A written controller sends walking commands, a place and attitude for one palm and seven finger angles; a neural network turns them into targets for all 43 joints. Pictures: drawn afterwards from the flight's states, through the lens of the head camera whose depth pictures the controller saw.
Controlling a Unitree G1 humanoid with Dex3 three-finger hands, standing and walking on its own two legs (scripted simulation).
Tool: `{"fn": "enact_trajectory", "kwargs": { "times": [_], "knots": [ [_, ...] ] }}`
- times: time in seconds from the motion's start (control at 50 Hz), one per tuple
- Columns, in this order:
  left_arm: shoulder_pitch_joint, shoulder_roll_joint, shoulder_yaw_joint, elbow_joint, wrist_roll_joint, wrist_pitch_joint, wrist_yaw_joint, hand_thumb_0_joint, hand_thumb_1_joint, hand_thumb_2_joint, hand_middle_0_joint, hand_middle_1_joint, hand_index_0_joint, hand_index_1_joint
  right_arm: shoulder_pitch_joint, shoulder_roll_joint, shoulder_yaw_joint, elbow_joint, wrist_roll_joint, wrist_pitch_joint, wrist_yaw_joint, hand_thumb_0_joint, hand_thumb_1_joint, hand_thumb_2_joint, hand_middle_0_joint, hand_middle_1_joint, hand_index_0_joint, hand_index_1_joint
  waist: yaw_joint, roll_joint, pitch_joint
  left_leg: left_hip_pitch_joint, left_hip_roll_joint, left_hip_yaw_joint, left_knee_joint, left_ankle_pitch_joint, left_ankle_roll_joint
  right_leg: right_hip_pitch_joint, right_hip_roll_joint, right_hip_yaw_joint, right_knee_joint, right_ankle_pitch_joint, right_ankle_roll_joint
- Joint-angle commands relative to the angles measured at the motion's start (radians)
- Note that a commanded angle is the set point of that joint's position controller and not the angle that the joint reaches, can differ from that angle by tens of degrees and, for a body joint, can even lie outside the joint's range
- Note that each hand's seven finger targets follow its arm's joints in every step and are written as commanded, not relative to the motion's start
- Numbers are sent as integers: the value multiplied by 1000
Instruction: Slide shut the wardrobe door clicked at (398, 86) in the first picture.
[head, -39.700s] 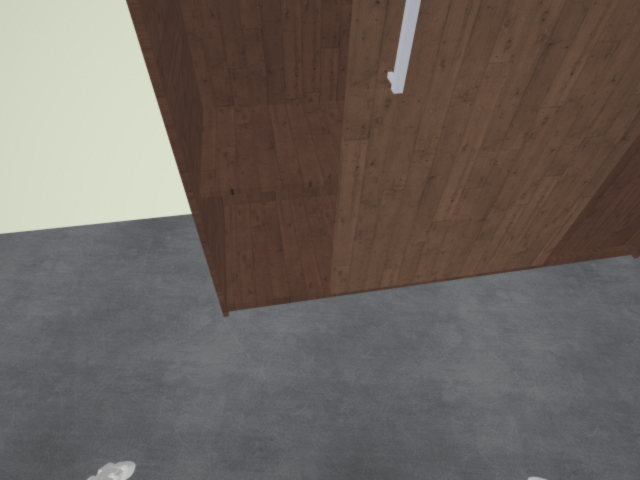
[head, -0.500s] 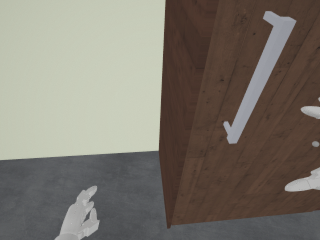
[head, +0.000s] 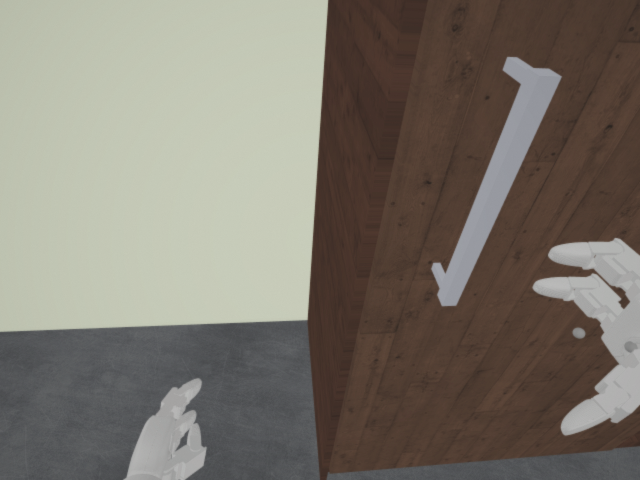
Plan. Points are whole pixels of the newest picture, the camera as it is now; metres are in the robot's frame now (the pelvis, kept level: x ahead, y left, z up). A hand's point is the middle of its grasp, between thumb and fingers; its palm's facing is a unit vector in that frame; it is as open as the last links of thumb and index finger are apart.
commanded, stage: draw the hand back to the body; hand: right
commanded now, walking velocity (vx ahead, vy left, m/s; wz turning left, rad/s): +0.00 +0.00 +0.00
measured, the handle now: (476, 200) +0.34 -0.17 +0.24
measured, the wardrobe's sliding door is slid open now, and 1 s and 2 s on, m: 0.00 0.00 0.00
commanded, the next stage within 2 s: step back with the hand held close in 1.32 s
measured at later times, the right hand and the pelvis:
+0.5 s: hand (604, 359) +0.18 -0.25 +0.19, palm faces +0.50 +0.80 -0.34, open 13.1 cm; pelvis -0.01 +0.03 +0.00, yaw +0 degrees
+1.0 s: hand (592, 354) +0.20 -0.26 +0.16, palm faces +0.47 +0.80 -0.36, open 8.3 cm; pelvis +0.00 +0.01 +0.01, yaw +1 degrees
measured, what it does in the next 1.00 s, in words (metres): stands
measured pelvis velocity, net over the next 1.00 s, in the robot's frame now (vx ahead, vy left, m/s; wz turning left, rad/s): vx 0.00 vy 0.01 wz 0.02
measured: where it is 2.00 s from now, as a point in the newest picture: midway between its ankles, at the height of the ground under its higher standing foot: outside the picture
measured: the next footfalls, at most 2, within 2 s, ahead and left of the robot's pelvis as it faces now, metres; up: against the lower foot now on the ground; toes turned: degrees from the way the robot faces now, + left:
none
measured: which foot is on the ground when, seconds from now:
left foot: down 0.00-1.00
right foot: down 0.00-1.00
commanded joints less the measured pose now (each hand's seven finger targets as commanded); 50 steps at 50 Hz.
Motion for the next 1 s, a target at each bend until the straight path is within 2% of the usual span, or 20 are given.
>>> {"fn": "enact_trajectory", "kwargs": {
  "times": [0.0,0.04,0.1,0.14,0.22,0.24,0.26,0.28,0.3,0.34,0.36,0.38,0.44,0.48,0.54,0.6,0.74,0.8,0.92,0.98],
  "knots": [
    [-188,125,46,-188,-22,-77,4,0,900,900,-200,-300,-200,-300,-147,-191,-201,-117,99,-8,27,0,550,-200,250,1150,250,1150,-17,26,-65,111,-89,89,-31,240,70,-77,6,22,-139,375,45],
    [-182,132,50,-179,-24,-72,1,0,900,900,-200,-300,-200,-300,-141,-177,-197,-69,97,5,25,0,550,-200,250,1150,250,1150,-10,43,-13,72,-92,83,-51,184,65,-91,3,15,-150,319,33],
    [-179,136,55,-168,-31,-65,-1,0,900,900,-200,-300,-200,-300,-194,-163,-147,-34,67,26,21,0,550,-200,250,1150,250,1150,9,-23,67,24,-85,64,-86,93,61,-104,4,-8,-159,225,16],
    [-177,138,61,-173,-31,-74,0,0,900,900,-200,-300,-200,-300,-243,-165,-116,-76,42,20,25,0,514,-218,249,1129,249,1129,19,-51,38,34,-80,53,-98,75,57,-85,8,-14,-156,206,3],
    [-175,131,67,-188,-20,-103,1,0,900,900,-200,-300,-200,-300,-238,-228,-153,-191,14,-59,34,0,369,-287,244,1044,244,1044,15,-56,-68,95,-76,47,-99,115,55,-43,13,-21,-136,247,-11],
    [-157,108,108,-208,40,-126,-16,0,900,900,-200,-300,-200,-300,-252,-325,-216,-408,-170,-210,-214,0,332,-305,242,1023,242,1023,-25,-65,-33,121,-75,18,-147,123,47,-130,30,-45,-126,265,3],
    [-148,103,98,-173,46,-141,-18,0,900,900,-200,-300,-200,-300,-46,-174,-150,-250,-176,-250,-308,0,296,-322,241,1001,241,1001,-7,-19,1,102,-66,33,-128,91,53,-149,19,-57,-128,226,13],
    [-142,106,98,-165,42,-137,-24,0,900,900,-200,-300,-200,-300,4,-152,-136,-252,-182,-269,-351,0,260,-340,240,980,240,980,-12,28,22,105,-64,26,-142,59,54,-163,15,-56,-133,200,17],
    [-142,94,99,-152,39,-123,-26,0,900,900,-200,-300,-200,-300,31,-127,-119,-224,-209,-293,-383,0,224,-357,239,959,239,959,1,-8,41,90,-58,15,-143,38,56,-156,7,-62,-128,180,16],
    [-137,93,110,-141,40,-109,-23,0,900,900,-200,-300,-200,-300,26,-140,-128,-227,-232,-349,-427,0,151,-393,236,916,236,916,4,-64,16,103,-46,3,-143,18,54,-146,11,-63,-134,159,12],
    [-134,93,116,-138,41,-106,-21,0,900,900,-200,-300,-200,-300,22,-133,-116,-217,-243,-371,-442,0,115,-410,235,895,235,895,7,-68,8,102,-43,1,-146,6,52,-138,12,-63,-135,153,9],
    [-122,97,123,-132,44,-102,-17,0,900,900,-200,-300,-200,-300,14,-136,-109,-214,-255,-391,-456,0,79,-428,234,874,234,874,12,-29,-7,112,-42,1,-149,2,51,-132,11,-61,-138,157,5],
    [-124,97,136,-122,49,-96,-11,0,900,900,-200,-300,-200,-300,30,-98,-62,-185,-276,-428,-475,0,-30,-480,230,810,230,810,20,-8,-15,97,-36,2,-146,3,46,-107,12,-63,-137,164,-7],
    [-123,101,142,-112,52,-89,-6,0,900,900,-200,-300,-200,-300,16,-103,-53,-158,-286,-444,-485,0,-102,-515,227,767,227,767,25,53,-4,90,-36,3,-155,-20,44,-108,12,-58,-140,159,-13],
    [-135,103,150,-100,56,-84,-3,0,900,900,-200,-300,-200,-300,19,-103,-50,-142,-300,-464,-491,0,-211,-567,224,704,224,704,20,69,-4,94,-33,5,-146,-6,45,-98,11,-55,-146,173,-19],
    [-140,101,154,-97,61,-81,-4,0,900,900,-200,-300,-200,-300,37,-113,-59,-166,-310,-480,-494,0,-320,-620,220,640,220,640,10,37,-42,131,-33,11,-120,58,49,-86,10,-49,-156,217,-17],
    [-135,91,151,-100,63,-64,-12,0,900,900,-200,-300,-200,-300,93,-100,-61,-168,-320,-487,-487,0,-574,-743,211,491,211,491,1,-16,8,139,-45,21,-91,155,57,-95,4,-42,-176,299,2],
    [-128,90,151,-105,63,-51,-13,0,900,900,-200,-300,-200,-300,106,-88,-60,-133,-317,-481,-483,0,-682,-795,207,427,207,427,6,41,39,133,-50,24,-95,158,55,-107,-1,-41,-182,303,4],
    [-122,93,149,-109,66,-35,-15,0,900,900,-200,-300,-200,-300,73,-78,-39,-156,-320,-472,-479,0,-900,-900,200,300,200,300,11,-25,16,140,-49,24,-94,172,55,-87,0,-42,-185,323,10],
    [-116,95,151,-111,73,-38,-14,0,900,900,-200,-300,-200,-300,50,-97,-47,-211,-325,-471,-484,0,-900,-900,200,300,200,300,10,-39,-39,165,-51,25,-89,213,56,-60,4,-39,-179,371,13]
  ]
}}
